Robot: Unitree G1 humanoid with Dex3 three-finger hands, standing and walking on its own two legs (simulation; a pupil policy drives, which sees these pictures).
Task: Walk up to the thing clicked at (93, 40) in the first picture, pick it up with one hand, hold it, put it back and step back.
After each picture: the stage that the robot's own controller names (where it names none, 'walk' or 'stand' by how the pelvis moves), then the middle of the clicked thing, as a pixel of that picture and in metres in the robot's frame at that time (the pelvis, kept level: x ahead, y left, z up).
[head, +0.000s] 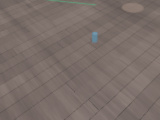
stand; (94, 37) +1.45 -0.11 -0.72
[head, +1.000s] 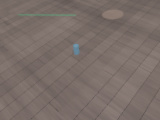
walk; (76, 49) +1.31 +0.19 -0.70
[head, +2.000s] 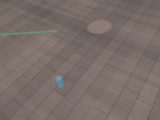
walk; (59, 81) +0.82 +0.32 -0.72
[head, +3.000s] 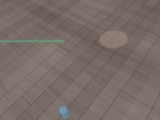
walk; (64, 112) +0.47 +0.23 -0.71
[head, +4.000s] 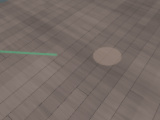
stand; out of the picture +0.34 +0.19 -0.71
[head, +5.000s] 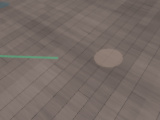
stand; out of the picture +0.33 +0.20 -0.72
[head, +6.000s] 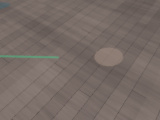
stand; out of the picture +0.34 +0.20 -0.72
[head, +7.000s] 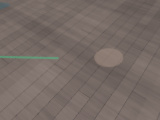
stand; out of the picture +0.33 +0.20 -0.72
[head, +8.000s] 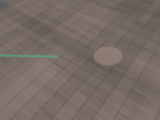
go down; out of the picture +0.33 +0.20 -0.72
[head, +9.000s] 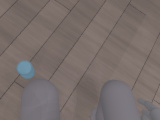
go down; (26, 70) +0.39 +0.24 -0.35
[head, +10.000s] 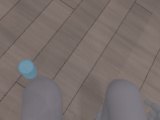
go down; (28, 69) +0.38 +0.25 -0.30
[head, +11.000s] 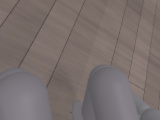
close in; out of the picture +0.36 +0.28 -0.22
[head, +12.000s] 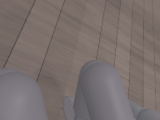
close; out of the picture +0.37 +0.29 -0.21
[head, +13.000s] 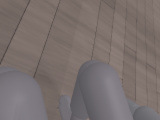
close; out of the picture +0.36 +0.29 -0.22
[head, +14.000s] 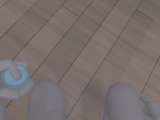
lift; (19, 80) +0.30 +0.24 -0.07
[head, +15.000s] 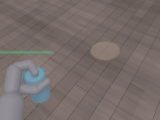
hold; (37, 85) +0.33 +0.17 +0.04
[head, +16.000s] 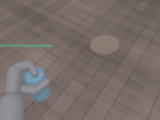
hold; (38, 84) +0.34 +0.17 +0.01
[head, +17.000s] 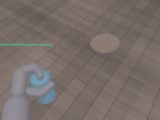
hold; (43, 87) +0.33 +0.16 -0.01
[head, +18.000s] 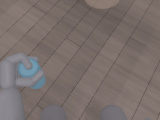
crouch; (33, 74) +0.37 +0.19 -0.08
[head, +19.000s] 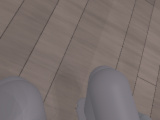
lower; out of the picture +0.39 +0.27 -0.19
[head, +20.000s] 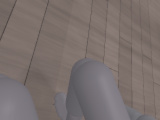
lower; out of the picture +0.40 +0.30 -0.22
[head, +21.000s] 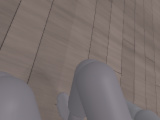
lower; out of the picture +0.39 +0.30 -0.22
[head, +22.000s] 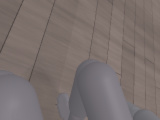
lower; out of the picture +0.39 +0.30 -0.22
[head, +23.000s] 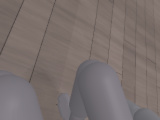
lower; out of the picture +0.38 +0.30 -0.22
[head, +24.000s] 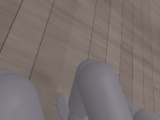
withdraw; out of the picture +0.37 +0.28 -0.22
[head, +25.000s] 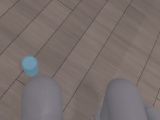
walk; (30, 66) +0.40 +0.24 -0.30
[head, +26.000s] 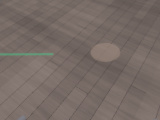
stand; out of the picture +0.33 +0.18 -0.65
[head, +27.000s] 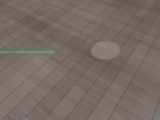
stand; out of the picture +0.36 +0.20 -0.66
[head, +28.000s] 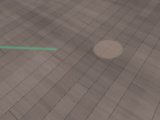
stand; out of the picture +0.36 +0.19 -0.68
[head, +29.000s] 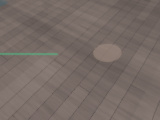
stand; out of the picture +0.36 +0.19 -0.72
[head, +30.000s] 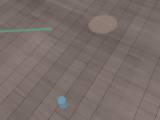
walk; (62, 102) +0.46 +0.19 -0.69
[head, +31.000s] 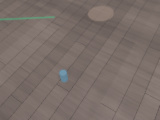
walk; (63, 76) +0.72 +0.20 -0.70
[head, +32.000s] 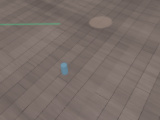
stand; (64, 68) +0.97 +0.23 -0.70
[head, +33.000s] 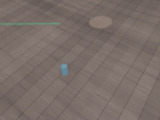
stand; (64, 69) +0.96 +0.22 -0.72
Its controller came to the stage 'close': yes
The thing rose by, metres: 0.70
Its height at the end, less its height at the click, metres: +0.00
